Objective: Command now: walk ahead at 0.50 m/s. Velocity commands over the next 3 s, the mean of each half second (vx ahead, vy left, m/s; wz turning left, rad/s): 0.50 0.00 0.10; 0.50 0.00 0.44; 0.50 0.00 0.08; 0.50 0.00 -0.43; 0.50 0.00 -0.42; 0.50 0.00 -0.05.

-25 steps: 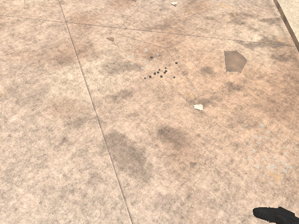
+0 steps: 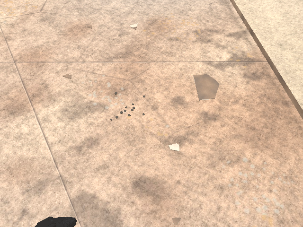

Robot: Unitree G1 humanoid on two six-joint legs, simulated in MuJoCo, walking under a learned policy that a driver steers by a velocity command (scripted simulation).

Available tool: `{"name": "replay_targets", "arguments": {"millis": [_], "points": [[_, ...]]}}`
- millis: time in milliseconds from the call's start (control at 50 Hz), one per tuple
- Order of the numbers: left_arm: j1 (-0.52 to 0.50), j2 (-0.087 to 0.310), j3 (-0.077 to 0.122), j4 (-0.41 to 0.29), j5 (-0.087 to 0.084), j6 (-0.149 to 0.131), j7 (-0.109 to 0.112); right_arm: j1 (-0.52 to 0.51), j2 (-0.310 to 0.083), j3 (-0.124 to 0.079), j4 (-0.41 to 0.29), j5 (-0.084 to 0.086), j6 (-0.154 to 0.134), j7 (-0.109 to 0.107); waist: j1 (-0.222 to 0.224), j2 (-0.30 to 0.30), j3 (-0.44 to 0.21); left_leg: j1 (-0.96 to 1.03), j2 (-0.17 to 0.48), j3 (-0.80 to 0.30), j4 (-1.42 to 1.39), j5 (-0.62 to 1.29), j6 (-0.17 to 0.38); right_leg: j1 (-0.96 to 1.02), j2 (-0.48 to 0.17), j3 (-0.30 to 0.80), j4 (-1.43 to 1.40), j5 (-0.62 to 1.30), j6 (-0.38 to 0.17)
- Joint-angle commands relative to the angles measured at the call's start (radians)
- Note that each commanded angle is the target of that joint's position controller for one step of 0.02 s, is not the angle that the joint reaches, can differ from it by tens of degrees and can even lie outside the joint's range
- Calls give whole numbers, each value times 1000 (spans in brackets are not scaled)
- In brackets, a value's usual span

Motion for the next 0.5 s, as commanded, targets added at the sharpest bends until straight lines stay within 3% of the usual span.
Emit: {"name": "replay_targets", "arguments": {"millis": [20, 40, 60, 80, 100, 120, 140, 180, 220, 280, 360, 440, 500], "points": [[276, 206, 79, 24, 7, -15, 12, -35, -129, -21, -54, -9, 3, -11, 189, 60, -176, -142, 182, -45, 371, 664, 108, 443, -19, 18, 1, -12, -82], [392, 310, 104, 42, 23, -8, 18, 67, -33, 11, -79, -20, -14, -4, 174, -155, -329, -543, 38, 15, 768, 309, 32, 850, -272, 428, -18, -122, -228], [424, 256, 89, 53, 5, -3, 15, 59, -36, 14, -66, -16, -35, 0, 190, -247, -391, -722, -30, -107, 946, -203, 22, 915, -341, 723, -180, -269, -278], [360, 203, 69, 44, 1, -5, 15, -19, -126, -11, -86, 12, -51, 8, 189, -163, -254, -821, 34, -152, 1027, -168, 40, 811, -315, 627, -206, -360, -233], [285, 176, 59, 28, 4, -4, 16, -91, -132, -11, -107, 21, -56, 9, 166, -101, -151, -830, 88, -120, 1003, -77, 54, 670, -280, 500, -225, -332, -202], [221, 149, 50, 22, 12, -5, 13, -128, -123, -12, -112, 7, -54, 5, 137, -46, -73, -797, 125, -103, 939, 2, 52, 529, -240, 405, -262, -257, -189], [182, 120, 42, 17, 20, -11, 12, -118, -116, -18, -107, -3, -44, 2, 101, -63, -45, -734, 156, -112, 881, 59, 49, 438, -207, 340, -293, -185, -175], [164, 114, 42, 25, 19, -21, 9, -79, -78, -15, -89, -8, -20, -1, 68, -75, -35, -657, 168, -105, 836, 111, 33, 353, -175, 261, -344, -94, -181], [184, 138, 48, 45, 17, -30, 14, -107, -66, -14, -99, -13, -9, -6, 63, -52, -12, -689, 172, -100, 769, 179, 13, 338, -170, 204, -373, -9, -193], [232, 154, 51, 75, 14, -24, 29, -203, -56, -13, -127, -21, -12, -5, 86, -28, 13, -749, 170, -95, 601, 331, -8, 379, -156, 140, -386, 70, -182], [272, 171, 54, 106, 14, -20, 41, -311, -26, 1, -149, -7, -19, 14, 133, -30, 39, -709, 136, -57, 397, 496, 4, 415, -141, 29, -407, 57, -144], [326, 173, 58, 152, 11, -5, 44, -405, -25, 7, -196, 3, -20, 36, 168, -15, 76, -760, 110, -61, 309, 459, 34, 561, -194, -20, -378, 92, -134], [313, 185, 64, 161, 6, 14, 51, -423, -36, 4, -226, 2, -22, 58, 153, -27, 73, -752, 86, -33, 280, 343, 72, 655, -227, -53, -298, 262, -108]]}}
Next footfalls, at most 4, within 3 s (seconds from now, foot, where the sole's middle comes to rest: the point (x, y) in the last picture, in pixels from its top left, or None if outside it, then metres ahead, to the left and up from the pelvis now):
0.02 right None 0.18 -0.12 -0.77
0.58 left None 0.48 0.12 -0.77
1.06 right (148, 159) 0.80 -0.01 -0.77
1.58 left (84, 134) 0.98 0.32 -0.77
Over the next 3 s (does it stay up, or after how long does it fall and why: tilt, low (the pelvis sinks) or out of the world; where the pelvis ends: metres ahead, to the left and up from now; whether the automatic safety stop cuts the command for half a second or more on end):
stays up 1.64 0.18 0.02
